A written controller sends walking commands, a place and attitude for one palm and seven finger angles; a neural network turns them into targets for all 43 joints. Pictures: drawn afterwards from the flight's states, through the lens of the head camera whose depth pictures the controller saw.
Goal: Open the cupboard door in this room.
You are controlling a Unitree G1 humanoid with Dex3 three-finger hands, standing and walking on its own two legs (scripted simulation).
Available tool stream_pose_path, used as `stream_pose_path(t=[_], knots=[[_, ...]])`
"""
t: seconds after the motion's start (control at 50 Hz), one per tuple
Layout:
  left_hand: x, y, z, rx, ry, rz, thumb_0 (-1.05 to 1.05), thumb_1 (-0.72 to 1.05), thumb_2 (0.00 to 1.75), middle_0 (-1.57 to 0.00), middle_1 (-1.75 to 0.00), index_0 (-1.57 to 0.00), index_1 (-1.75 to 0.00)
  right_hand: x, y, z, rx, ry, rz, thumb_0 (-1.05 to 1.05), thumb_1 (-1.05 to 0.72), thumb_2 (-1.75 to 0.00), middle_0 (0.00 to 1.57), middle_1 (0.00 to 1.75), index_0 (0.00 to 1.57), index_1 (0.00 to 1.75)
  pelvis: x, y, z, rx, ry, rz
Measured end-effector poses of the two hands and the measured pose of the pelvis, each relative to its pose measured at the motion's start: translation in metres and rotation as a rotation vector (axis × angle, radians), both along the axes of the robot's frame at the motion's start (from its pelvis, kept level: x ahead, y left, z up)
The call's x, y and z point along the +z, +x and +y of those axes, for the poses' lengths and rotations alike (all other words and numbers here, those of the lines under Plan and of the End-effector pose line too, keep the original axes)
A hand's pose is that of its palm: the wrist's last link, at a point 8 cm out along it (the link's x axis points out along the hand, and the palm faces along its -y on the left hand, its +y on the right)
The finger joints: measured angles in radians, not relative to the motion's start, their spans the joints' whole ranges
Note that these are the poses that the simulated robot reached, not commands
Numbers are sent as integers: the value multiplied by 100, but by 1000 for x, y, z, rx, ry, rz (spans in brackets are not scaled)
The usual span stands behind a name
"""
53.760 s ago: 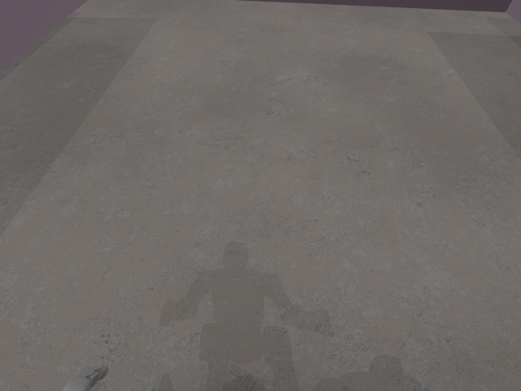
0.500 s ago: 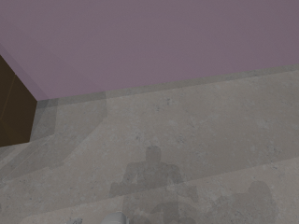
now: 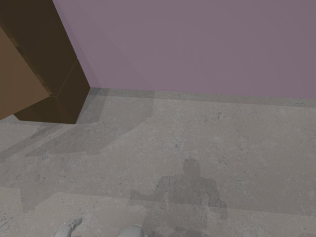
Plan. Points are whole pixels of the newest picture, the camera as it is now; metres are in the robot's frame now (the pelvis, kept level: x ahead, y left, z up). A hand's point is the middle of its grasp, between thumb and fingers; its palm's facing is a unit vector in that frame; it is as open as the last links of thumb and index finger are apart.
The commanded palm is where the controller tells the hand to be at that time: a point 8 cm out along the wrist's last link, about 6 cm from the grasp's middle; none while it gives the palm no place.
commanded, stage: turn to face it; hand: left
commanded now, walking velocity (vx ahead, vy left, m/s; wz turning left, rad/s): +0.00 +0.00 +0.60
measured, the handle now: out of the picture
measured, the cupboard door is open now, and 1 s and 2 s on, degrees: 44 44 44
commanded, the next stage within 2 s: take the last steps up to it in 1.10 s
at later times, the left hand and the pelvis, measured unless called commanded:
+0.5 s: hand out of the picture +0.04 +0.24 -0.16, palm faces +0.32 -0.91 -0.25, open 7.4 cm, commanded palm none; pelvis +0.02 +0.01 +0.01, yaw +18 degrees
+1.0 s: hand out of the picture -0.04 +0.19 -0.18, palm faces +0.59 -0.78 -0.21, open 7.4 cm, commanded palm none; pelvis +0.03 +0.00 -0.01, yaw +36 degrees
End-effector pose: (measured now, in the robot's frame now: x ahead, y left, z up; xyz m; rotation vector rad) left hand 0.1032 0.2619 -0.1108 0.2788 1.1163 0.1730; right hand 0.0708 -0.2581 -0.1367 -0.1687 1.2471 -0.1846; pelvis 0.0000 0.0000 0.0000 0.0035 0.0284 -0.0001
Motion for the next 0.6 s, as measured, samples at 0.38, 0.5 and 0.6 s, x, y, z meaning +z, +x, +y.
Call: stream_pose_path(t=[0.38, 0.5, 0.6], knots=[[-37, -100, 16, 311, -100, 148, 1, 91, 90, -20, -30, -20, -30, 26, 108, 44, 321, -68, -108, 0, -91, -90, 20, 30, 20, 30, -3, 13, 13, 253, 7, -13], [-15, -89, 23, 359, -70, 67, 1, 91, 90, -20, -30, -20, -30, 28, 108, 48, 376, -56, -62, 0, -91, -90, 20, 30, 20, 30, 8, 16, 7, 317, -14, -9], [-1, -78, 14, 389, -30, 1, 1, 91, 90, -20, -30, -20, -30, 15, 113, 39, 403, -20, -26, 0, -90, -90, 21, 30, 20, 30, 6, 23, -10, 377, -13, -8]])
